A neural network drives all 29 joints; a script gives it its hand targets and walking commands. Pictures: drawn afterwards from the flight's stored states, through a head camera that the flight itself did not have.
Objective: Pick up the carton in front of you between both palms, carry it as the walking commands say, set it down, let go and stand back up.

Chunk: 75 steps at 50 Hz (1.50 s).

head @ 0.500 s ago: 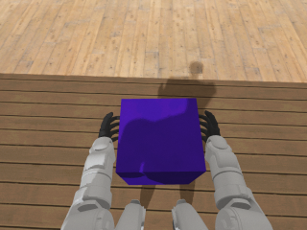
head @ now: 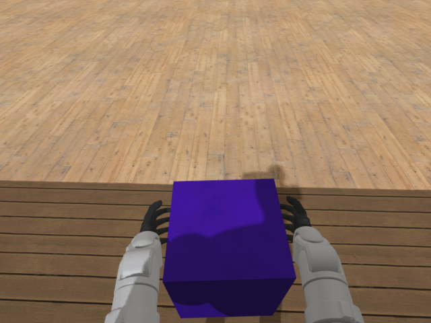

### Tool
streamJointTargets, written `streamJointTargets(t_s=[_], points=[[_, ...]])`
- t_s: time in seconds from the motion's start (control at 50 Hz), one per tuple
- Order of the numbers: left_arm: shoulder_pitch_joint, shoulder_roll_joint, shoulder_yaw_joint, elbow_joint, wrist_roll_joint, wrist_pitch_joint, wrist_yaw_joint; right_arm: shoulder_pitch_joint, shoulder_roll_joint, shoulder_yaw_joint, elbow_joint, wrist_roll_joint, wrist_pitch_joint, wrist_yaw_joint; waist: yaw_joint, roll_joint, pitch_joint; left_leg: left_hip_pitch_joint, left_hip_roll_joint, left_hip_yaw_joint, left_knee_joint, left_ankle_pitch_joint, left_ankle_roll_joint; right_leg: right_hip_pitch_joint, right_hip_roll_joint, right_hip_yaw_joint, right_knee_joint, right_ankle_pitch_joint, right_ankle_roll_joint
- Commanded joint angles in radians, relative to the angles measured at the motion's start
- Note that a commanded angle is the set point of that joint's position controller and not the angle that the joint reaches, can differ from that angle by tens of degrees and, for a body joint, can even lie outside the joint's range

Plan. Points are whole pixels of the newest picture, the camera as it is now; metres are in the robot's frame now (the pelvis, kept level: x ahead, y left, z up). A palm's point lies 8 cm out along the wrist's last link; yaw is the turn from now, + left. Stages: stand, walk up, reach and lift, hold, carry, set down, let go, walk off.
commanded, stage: reach and lift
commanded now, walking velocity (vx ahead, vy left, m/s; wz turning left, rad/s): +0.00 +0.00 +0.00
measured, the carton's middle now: (225, 251) +0.29 +0.00 -0.05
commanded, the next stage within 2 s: hold in 1.00 s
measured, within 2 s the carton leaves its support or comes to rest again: neither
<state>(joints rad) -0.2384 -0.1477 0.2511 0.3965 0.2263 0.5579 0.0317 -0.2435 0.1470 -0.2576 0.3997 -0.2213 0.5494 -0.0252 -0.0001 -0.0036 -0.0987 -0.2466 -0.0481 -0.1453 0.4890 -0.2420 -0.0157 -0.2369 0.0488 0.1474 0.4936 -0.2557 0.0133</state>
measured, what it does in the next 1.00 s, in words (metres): stands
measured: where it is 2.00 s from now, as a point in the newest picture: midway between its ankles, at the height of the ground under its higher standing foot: outside the picture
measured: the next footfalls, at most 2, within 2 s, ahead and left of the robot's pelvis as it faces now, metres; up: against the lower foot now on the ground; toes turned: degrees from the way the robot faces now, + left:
none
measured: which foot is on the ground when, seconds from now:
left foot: down 0.00-1.00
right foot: down 0.00-1.00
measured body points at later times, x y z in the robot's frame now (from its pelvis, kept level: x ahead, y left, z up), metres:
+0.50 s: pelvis -0.01 +0.00 +0.00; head -0.04 +0.00 +0.45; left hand +0.30 +0.15 +0.02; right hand +0.30 -0.15 +0.02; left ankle +0.01 +0.13 -0.74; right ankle +0.01 -0.13 -0.74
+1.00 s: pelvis +0.00 +0.00 +0.01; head -0.03 +0.00 +0.46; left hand +0.30 +0.15 +0.03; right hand +0.30 -0.15 +0.03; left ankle +0.01 +0.13 -0.74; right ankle +0.01 -0.13 -0.74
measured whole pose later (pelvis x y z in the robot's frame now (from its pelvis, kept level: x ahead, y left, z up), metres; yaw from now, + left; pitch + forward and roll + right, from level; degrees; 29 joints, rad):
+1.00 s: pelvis +0.00 +0.00 +0.01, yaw +0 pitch -5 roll +0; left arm -0.24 -0.15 0.22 0.28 0.27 0.70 0.00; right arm -0.25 0.15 -0.23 0.28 -0.27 0.69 0.00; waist 0.00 0.00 -0.01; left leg -0.09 -0.04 -0.14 0.37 -0.20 -0.01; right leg -0.08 0.04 0.14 0.38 -0.21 0.01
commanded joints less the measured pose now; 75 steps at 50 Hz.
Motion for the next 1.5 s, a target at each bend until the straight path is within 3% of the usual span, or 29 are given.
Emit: streamJointTargets(t_s=[0.0, 0.08, 0.26, 0.7, 0.96, 1.06, 1.2, 1.48], points=[[-0.509, -0.953, -0.542, 0.001, -0.179, 0.025, -0.264, -0.484, 0.967, 0.539, 0.027, 0.171, 0.036, 0.260, 0.001, -0.002, -0.105, 0.100, -0.044, 0.071, -0.097, 0.124, 0.007, 0.064, 0.037, -0.066, -0.106, 0.140, 0.002], [-0.589, -0.957, -0.491, 0.036, -0.160, 0.032, -0.280, -0.566, 0.971, 0.490, 0.054, 0.152, 0.042, 0.276, 0.003, -0.002, -0.070, 0.093, -0.041, 0.081, -0.097, 0.023, 0.017, 0.038, 0.034, -0.074, -0.110, 0.028, -0.008], [-0.682, -0.999, -0.522, 0.010, -0.184, 0.026, -0.289, -0.659, 1.001, 0.517, 0.032, 0.168, 0.033, 0.287, 0.000, 0.007, -0.178, 0.138, -0.038, 0.083, -0.091, 0.050, 0.011, 0.081, 0.039, -0.084, -0.096, 0.054, -0.006], [-0.522, -0.952, -0.566, -0.121, -0.202, 0.075, -0.272, -0.500, 0.958, 0.564, -0.102, 0.191, 0.083, 0.273, 0.002, 0.003, -0.177, 0.230, -0.051, 0.076, -0.136, 0.266, -0.001, 0.182, 0.049, -0.076, -0.140, 0.272, 0.010], [-0.505, -0.937, -0.578, -0.170, -0.213, 0.105, -0.272, -0.479, 0.948, 0.577, -0.153, 0.201, 0.114, 0.268, 0.001, 0.000, -0.152, 0.238, -0.053, 0.075, -0.151, 0.269, -0.001, 0.200, 0.050, -0.073, -0.155, 0.278, 0.012], [-0.506, -0.942, -0.650, -0.263, -0.259, 0.131, -0.267, -0.481, 0.957, 0.645, -0.244, 0.241, 0.142, 0.262, -0.004, -0.001, -0.203, 0.280, -0.052, 0.070, -0.158, 0.328, -0.005, 0.241, 0.050, -0.072, -0.163, 0.339, 0.015], [-0.498, -0.889, -0.573, -0.206, -0.209, 0.180, -0.263, -0.476, 0.899, 0.569, -0.186, 0.201, 0.189, 0.262, 0.002, 0.001, -0.052, 0.224, -0.048, 0.083, -0.189, 0.147, 0.003, 0.186, 0.045, -0.076, -0.195, 0.157, 0.006], [-0.604, -0.927, -0.579, -0.180, -0.216, 0.168, -0.272, -0.583, 0.926, 0.572, -0.161, 0.203, 0.174, 0.274, -0.002, 0.005, -0.102, 0.231, -0.042, 0.084, -0.169, 0.105, 0.003, 0.174, 0.042, -0.085, -0.176, 0.109, 0.000]])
